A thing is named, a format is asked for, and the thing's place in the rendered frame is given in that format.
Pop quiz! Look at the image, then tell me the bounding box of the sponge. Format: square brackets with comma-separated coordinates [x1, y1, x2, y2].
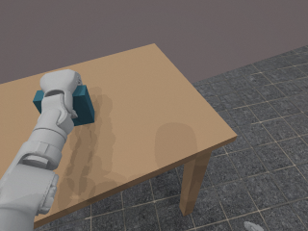
[33, 85, 95, 126]

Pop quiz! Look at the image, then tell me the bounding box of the robot left upper arm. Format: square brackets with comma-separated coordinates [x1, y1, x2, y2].
[0, 164, 59, 231]

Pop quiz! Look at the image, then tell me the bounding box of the left robot forearm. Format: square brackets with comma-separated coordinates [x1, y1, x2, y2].
[0, 87, 74, 194]

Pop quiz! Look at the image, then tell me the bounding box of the table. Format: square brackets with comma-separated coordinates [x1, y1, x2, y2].
[0, 43, 238, 229]

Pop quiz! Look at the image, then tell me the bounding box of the robot right hand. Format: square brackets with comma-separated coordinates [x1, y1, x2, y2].
[244, 221, 264, 231]

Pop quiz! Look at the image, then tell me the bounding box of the robot left hand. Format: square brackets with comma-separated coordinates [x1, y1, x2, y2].
[39, 69, 83, 119]

